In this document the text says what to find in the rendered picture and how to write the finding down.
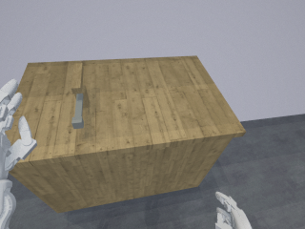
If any robot right hand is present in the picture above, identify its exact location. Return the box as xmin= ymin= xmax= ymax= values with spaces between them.
xmin=215 ymin=192 xmax=253 ymax=229

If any robot left hand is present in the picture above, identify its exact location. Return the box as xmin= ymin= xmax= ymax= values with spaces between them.
xmin=0 ymin=79 xmax=37 ymax=180

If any tap lever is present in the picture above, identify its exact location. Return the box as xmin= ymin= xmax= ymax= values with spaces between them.
xmin=71 ymin=94 xmax=84 ymax=129

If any left robot forearm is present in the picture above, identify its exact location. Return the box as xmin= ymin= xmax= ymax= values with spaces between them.
xmin=0 ymin=179 xmax=16 ymax=229

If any counter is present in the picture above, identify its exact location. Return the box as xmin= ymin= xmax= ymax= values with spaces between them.
xmin=5 ymin=55 xmax=246 ymax=214

